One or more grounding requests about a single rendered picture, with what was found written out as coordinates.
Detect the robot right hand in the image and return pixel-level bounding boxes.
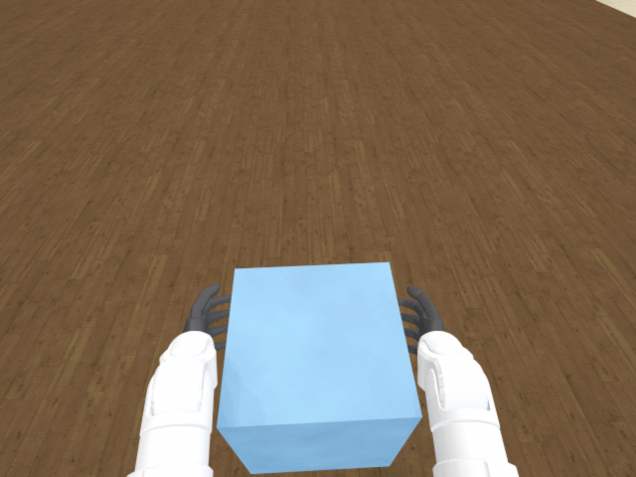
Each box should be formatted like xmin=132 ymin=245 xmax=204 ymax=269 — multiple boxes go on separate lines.
xmin=397 ymin=286 xmax=446 ymax=355

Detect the carton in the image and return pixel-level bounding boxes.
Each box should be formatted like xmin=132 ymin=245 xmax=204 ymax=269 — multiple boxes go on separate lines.
xmin=217 ymin=262 xmax=422 ymax=474

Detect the robot left forearm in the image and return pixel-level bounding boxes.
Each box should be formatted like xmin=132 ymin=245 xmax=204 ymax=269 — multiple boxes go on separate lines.
xmin=127 ymin=331 xmax=218 ymax=477

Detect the robot left hand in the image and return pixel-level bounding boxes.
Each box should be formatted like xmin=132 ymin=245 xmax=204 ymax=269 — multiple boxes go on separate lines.
xmin=182 ymin=283 xmax=232 ymax=352

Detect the robot right forearm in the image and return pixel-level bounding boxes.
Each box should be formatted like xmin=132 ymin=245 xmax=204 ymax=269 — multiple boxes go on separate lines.
xmin=417 ymin=331 xmax=519 ymax=477

